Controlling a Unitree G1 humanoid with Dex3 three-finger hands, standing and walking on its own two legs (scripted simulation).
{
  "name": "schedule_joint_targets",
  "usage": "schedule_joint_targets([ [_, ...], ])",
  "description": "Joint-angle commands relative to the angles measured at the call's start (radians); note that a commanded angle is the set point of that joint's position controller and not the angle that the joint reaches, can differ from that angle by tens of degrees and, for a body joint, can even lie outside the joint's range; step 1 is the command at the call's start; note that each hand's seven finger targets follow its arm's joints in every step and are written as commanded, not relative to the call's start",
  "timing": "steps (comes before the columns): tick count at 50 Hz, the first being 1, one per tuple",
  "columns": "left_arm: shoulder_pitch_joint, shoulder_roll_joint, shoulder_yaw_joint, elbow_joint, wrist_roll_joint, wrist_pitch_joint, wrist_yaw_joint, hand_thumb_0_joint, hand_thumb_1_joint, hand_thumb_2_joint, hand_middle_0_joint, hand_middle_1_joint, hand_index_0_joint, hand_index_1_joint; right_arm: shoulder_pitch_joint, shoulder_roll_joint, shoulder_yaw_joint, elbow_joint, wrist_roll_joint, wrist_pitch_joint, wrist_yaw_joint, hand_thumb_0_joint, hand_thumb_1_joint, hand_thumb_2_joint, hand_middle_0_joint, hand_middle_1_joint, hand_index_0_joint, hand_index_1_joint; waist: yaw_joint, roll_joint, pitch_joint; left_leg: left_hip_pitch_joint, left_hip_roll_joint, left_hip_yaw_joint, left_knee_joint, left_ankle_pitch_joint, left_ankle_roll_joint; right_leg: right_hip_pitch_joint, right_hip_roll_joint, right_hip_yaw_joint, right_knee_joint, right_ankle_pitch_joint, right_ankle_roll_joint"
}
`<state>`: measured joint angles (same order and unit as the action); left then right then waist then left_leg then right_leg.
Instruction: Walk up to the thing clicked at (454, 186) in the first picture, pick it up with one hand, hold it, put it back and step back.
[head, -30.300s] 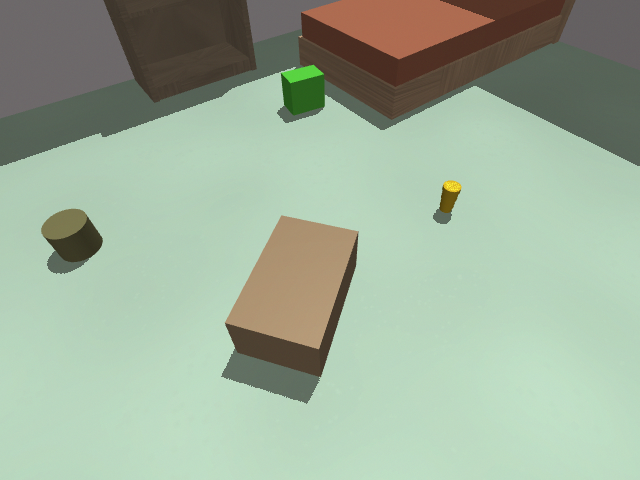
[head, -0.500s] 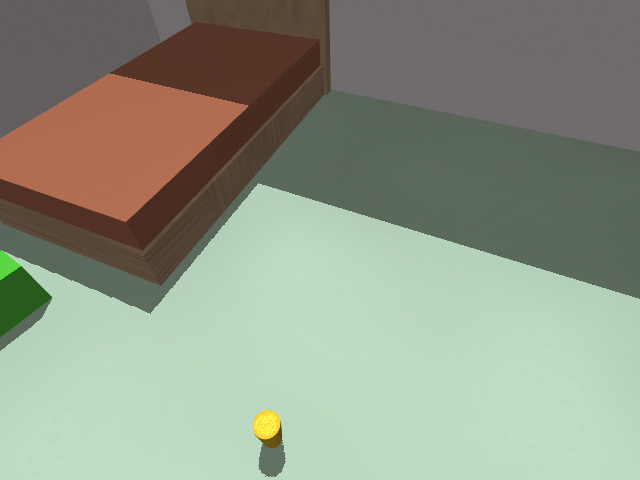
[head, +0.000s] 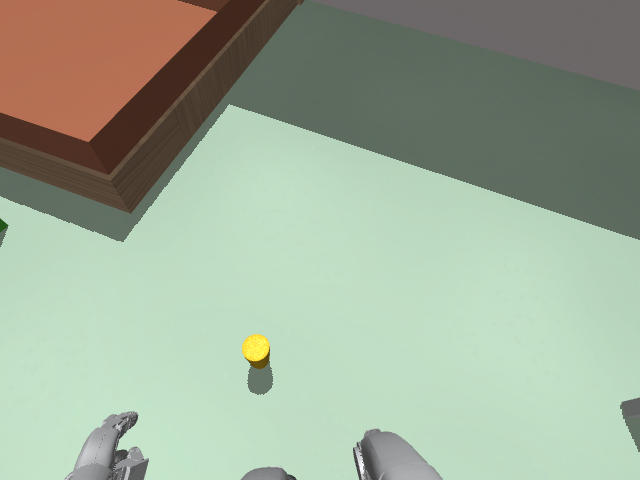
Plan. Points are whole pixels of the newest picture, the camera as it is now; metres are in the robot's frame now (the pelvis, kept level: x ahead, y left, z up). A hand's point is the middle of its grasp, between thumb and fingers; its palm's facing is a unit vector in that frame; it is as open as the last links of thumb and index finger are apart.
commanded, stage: step back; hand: left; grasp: from the side
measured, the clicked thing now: (258, 354) +0.45 +0.18 -0.70
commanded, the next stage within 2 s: none
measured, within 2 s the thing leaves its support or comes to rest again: neither
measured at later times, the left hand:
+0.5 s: hand out of the picture +0.03 +0.25 -0.14, palm faces -0.04 -0.92 -0.40, open 7.4 cm
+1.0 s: hand out of the picture -0.14 +0.26 -0.17, palm faces -0.10 -0.92 -0.39, open 7.4 cm
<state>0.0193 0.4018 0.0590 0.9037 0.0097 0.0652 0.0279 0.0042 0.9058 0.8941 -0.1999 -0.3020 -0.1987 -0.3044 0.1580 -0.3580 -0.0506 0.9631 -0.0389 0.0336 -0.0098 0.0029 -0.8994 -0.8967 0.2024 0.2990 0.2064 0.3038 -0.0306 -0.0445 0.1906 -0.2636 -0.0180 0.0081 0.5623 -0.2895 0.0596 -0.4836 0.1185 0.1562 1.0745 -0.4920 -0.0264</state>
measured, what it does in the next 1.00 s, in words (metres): walks backwards: right foot, then left foot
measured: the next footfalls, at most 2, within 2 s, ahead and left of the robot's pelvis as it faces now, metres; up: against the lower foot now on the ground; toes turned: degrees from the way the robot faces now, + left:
right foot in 0.24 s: -0.03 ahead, -0.13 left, +0.00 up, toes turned +0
left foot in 0.58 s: -0.11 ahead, +0.11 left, +0.00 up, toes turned -4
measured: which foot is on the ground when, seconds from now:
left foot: down 0.00-0.28, up 0.30-0.56, down 0.58-1.00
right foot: up 0.00-0.22, down 0.24-0.62, up 0.64-1.00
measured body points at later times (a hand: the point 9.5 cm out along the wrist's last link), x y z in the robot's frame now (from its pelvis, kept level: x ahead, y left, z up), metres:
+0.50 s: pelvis -0.10 -0.01 +0.00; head -0.03 -0.02 +0.44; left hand +0.03 +0.29 -0.11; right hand -0.01 -0.33 -0.13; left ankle -0.14 +0.12 -0.68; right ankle -0.07 -0.13 -0.74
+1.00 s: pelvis -0.25 -0.01 -0.01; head -0.19 +0.00 +0.43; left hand -0.14 +0.31 -0.14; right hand -0.14 -0.33 -0.11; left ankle -0.15 +0.11 -0.74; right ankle -0.29 -0.15 -0.71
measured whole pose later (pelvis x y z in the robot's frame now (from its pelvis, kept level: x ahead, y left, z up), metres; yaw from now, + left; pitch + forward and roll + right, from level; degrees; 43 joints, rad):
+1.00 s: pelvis -0.25 -0.01 -0.01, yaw -6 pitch -3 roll +0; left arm 0.19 0.41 0.10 0.83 0.03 0.08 0.00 0.01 0.90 0.89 -0.20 -0.30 -0.20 -0.30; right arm 0.11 -0.37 -0.04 0.79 -0.04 0.01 -0.02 0.00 -0.90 -0.90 0.21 0.30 0.21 0.30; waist 0.02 -0.04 0.20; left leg -0.38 0.05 0.03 0.61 -0.18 0.00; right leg -0.31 0.04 0.11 0.88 -0.49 0.03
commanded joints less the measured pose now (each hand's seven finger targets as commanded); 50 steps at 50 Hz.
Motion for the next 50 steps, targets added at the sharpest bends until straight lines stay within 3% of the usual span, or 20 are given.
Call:
schedule_joint_targets([
  [1, 0.096, 0.158, 0.045, -0.067, 0.005, -0.017, 0.007, 0.000, 0.900, 0.900, -0.200, -0.300, -0.200, -0.300, -0.024, -0.240, -0.067, -0.109, 0.012, -0.030, -0.029, 0.000, -0.900, -0.900, 0.200, 0.300, 0.200, 0.300, 0.026, 0.158, -0.252, 0.261, 0.229, -0.206, -0.079, 0.676, 0.107, -0.047, -0.020, 0.017, 0.047, 0.038, 0.031],
  [6, 0.070, 0.154, 0.054, -0.111, 0.009, -0.033, 0.002, 0.000, 0.900, 0.900, -0.200, -0.300, -0.200, -0.300, 0.037, -0.263, -0.077, -0.126, 0.015, -0.027, -0.030, 0.000, -0.900, -0.900, 0.200, 0.300, 0.200, 0.300, -0.019, 0.163, -0.260, 0.306, 0.284, -0.241, -0.047, 0.611, 0.179, 0.010, -0.082, -0.033, -0.201, 0.000, 0.046],
  [9, 0.125, 0.142, 0.058, -0.094, 0.014, -0.041, -0.004, 0.000, 0.900, 0.900, -0.200, -0.300, -0.200, -0.300, -0.001, -0.272, -0.075, -0.140, 0.018, -0.019, -0.023, 0.000, -0.900, -0.900, 0.200, 0.300, 0.200, 0.300, 0.003, 0.194, -0.278, 0.221, 0.261, -0.221, -0.019, 0.522, 0.145, 0.142, -0.096, -0.097, -0.411, 0.056, 0.026],
  [12, 0.215, 0.153, 0.065, -0.057, 0.026, -0.055, -0.001, 0.000, 0.900, 0.900, -0.200, -0.300, -0.200, -0.300, -0.062, -0.247, -0.062, -0.151, 0.037, -0.010, -0.017, 0.000, -0.900, -0.900, 0.200, 0.300, 0.200, 0.300, 0.059, 0.107, -0.303, 0.066, 0.211, -0.167, 0.074, 0.331, 0.070, 0.350, -0.127, -0.070, -0.668, 0.383, -0.007],
  [13, 0.203, 0.216, 0.083, -0.070, 0.034, -0.063, -0.001, 0.000, 0.900, 0.900, -0.200, -0.300, -0.200, -0.300, -0.063, -0.216, -0.050, -0.165, 0.046, -0.012, -0.014, 0.000, -0.900, -0.900, 0.200, 0.300, 0.200, 0.300, 0.048, -0.036, -0.309, -0.087, 0.116, -0.114, 0.165, 0.192, 0.012, 0.420, -0.249, 0.121, -0.646, 0.547, -0.057],
  [14, 0.146, 0.274, 0.093, -0.093, 0.018, -0.055, -0.007, 0.000, 0.900, 0.900, -0.200, -0.300, -0.200, -0.300, -0.081, -0.187, -0.043, -0.172, 0.046, -0.010, -0.016, 0.000, -0.900, -0.900, 0.200, 0.300, 0.200, 0.300, 0.058, -0.183, -0.235, -0.161, -0.054, -0.022, 0.302, -0.126, -0.044, 0.322, -0.395, 0.279, -0.702, 0.600, -0.206],
  [15, 0.094, 0.315, 0.096, -0.134, 0.033, -0.058, -0.005, 0.000, 0.900, 0.900, -0.200, -0.300, -0.200, -0.300, -0.076, -0.210, -0.056, -0.159, 0.037, 0.001, -0.025, 0.000, -0.900, -0.900, 0.200, 0.300, 0.200, 0.300, 0.075, -0.249, -0.192, -0.114, -0.070, -0.087, 0.529, -0.364, -0.062, 0.163, -0.519, 0.411, -0.732, 0.627, -0.314],
  [16, 0.078, 0.274, 0.094, -0.146, 0.027, -0.060, -0.003, 0.000, 0.900, 0.900, -0.200, -0.300, -0.200, -0.300, -0.035, -0.235, -0.063, -0.139, 0.037, 0.002, -0.024, 0.000, -0.900, -0.900, 0.200, 0.300, 0.200, 0.300, 0.048, -0.183, -0.157, -0.110, -0.039, -0.144, 0.588, -0.353, -0.066, 0.140, -0.504, 0.383, -0.719, 0.636, -0.307],
  [19, 0.043, 0.186, 0.076, -0.169, 0.016, -0.058, 0.004, 0.000, 0.900, 0.900, -0.200, -0.300, -0.200, -0.300, 0.006, -0.210, -0.045, -0.115, 0.045, -0.002, -0.019, 0.000, -0.900, -0.900, 0.200, 0.300, 0.200, 0.300, 0.023, -0.084, -0.168, -0.180, -0.112, -0.153, 0.624, -0.248, -0.064, 0.248, -0.341, 0.110, -0.645, 0.758, -0.204],
  [26, 0.140, 0.181, 0.073, -0.194, 0.023, -0.032, 0.004, 0.000, 0.900, 0.900, -0.200, -0.300, -0.200, -0.300, 0.024, -0.185, -0.035, -0.152, 0.033, -0.030, -0.025, 0.000, -0.900, -0.900, 0.200, 0.300, 0.200, 0.300, 0.066, -0.161, -0.273, -0.153, -0.011, -0.048, 0.076, -0.180, -0.075, 0.517, -0.310, 0.062, -0.507, 0.794, -0.165],
  [29, 0.103, 0.190, 0.064, -0.213, 0.006, -0.011, -0.009, 0.000, 0.900, 0.900, -0.200, -0.300, -0.200, -0.300, 0.092, -0.200, -0.060, -0.121, 0.012, -0.038, -0.022, 0.000, -0.900, -0.900, 0.200, 0.300, 0.200, 0.300, 0.022, -0.111, -0.277, 0.079, -0.001, -0.028, -0.207, 0.182, -0.055, 0.335, -0.250, 0.021, -0.407, 0.609, -0.087],
  [30, 0.133, 0.149, 0.054, -0.223, 0.002, -0.008, -0.012, 0.000, 0.900, 0.900, -0.200, -0.300, -0.200, -0.300, 0.072, -0.258, -0.075, -0.136, -0.007, -0.042, -0.023, 0.000, -0.900, -0.900, 0.200, 0.300, 0.200, 0.300, 0.039, 0.015, -0.290, 0.176, 0.139, -0.215, -0.203, 0.278, -0.019, 0.167, -0.182, -0.004, -0.331, 0.398, -0.040],
  [31, 0.112, 0.126, 0.051, -0.230, -0.001, -0.011, -0.009, 0.000, 0.900, 0.900, -0.200, -0.300, -0.200, -0.300, 0.031, -0.357, -0.093, -0.152, -0.007, -0.040, -0.016, 0.000, -0.900, -0.900, 0.200, 0.300, 0.200, 0.300, 0.027, 0.263, -0.262, 0.209, 0.341, -0.475, -0.237, 0.388, 0.091, -0.039, -0.008, -0.087, -0.189, -0.028, -0.002],
  [32, 0.039, 0.172, 0.072, -0.230, 0.016, -0.013, 0.009, 0.000, 0.900, 0.900, -0.200, -0.300, -0.200, -0.300, 0.035, -0.407, -0.105, -0.169, -0.001, -0.040, -0.013, 0.000, -0.900, -0.900, 0.200, 0.300, 0.200, 0.300, -0.041, 0.301, -0.238, 0.037, 0.452, -0.576, -0.249, 0.390, 0.230, 0.033, -0.017, 0.016, -0.002, -0.180, 0.018],
  [33, 0.024, 0.198, 0.076, -0.221, 0.022, -0.013, 0.009, 0.000, 0.900, 0.900, -0.200, -0.300, -0.200, -0.300, 0.008, -0.376, -0.102, -0.168, 0.001, -0.045, -0.021, 0.000, -0.900, -0.900, 0.200, 0.300, 0.200, 0.300, -0.028, 0.245, -0.208, 0.007, 0.445, -0.553, -0.240, 0.375, 0.246, 0.033, -0.044, 0.054, 0.107, -0.140, 0.017],
  [36, 0.166, 0.161, 0.073, -0.169, -0.004, -0.012, -0.003, 0.000, 0.900, 0.900, -0.200, -0.300, -0.200, -0.300, -0.090, -0.248, -0.061, -0.189, 0.000, -0.046, -0.028, 0.000, -0.900, -0.900, 0.200, 0.300, 0.200, 0.300, 0.084, 0.161, -0.172, 0.109, 0.219, -0.198, -0.147, 0.529, 0.097, -0.069, 0.003, 0.074, 0.169, 0.018, 0.003],
  [40, 0.168, 0.152, 0.081, -0.171, 0.012, -0.014, -0.006, 0.000, 0.900, 0.900, -0.200, -0.300, -0.200, -0.300, 0.008, -0.237, -0.065, -0.185, 0.011, -0.045, -0.026, 0.000, -0.900, -0.900, 0.200, 0.300, 0.200, 0.300, 0.028, 0.178, -0.205, 0.203, 0.221, -0.218, -0.121, 0.538, 0.121, -0.057, 0.004, 0.043, 0.137, 0.039, 0.053],
  [42, 0.182, 0.157, 0.077, -0.173, 0.015, -0.017, -0.005, 0.000, 0.900, 0.900, -0.200, -0.300, -0.200, -0.300, 0.016, -0.254, -0.074, -0.199, 0.016, -0.044, -0.029, 0.000, -0.900, -0.900, 0.200, 0.300, 0.200, 0.300, 0.016, 0.188, -0.225, 0.242, 0.264, -0.226, -0.116, 0.516, 0.173, -0.062, -0.013, 0.029, 0.083, 0.010, 0.069],
  [46, 0.160, 0.158, 0.077, -0.174, 0.014, -0.019, -0.013, 0.000, 0.900, 0.900, -0.200, -0.300, -0.200, -0.300, 0.037, -0.283, -0.085, -0.211, 0.007, -0.038, -0.027, 0.000, -0.900, -0.900, 0.200, 0.300, 0.200, 0.300, -0.015, 0.217, -0.250, 0.211, 0.298, -0.245, -0.110, 0.425, 0.198, 0.029, -0.069, -0.025, -0.107, -0.035, 0.072],
  [50, 0.282, 0.158, 0.087, -0.110, 0.016, -0.025, -0.029, 0.000, 0.900, 0.900, -0.200, -0.300, -0.200, -0.300, -0.065, -0.305, -0.085, -0.245, 0.005, -0.020, -0.021, 0.000, -0.900, -0.900, 0.200, 0.300, 0.200, 0.300, 0.054, 0.242, -0.264, 0.010, 0.271, -0.210, -0.073, 0.237, 0.127, 0.268, -0.114, -0.107, -0.463, 0.112, 0.026],
])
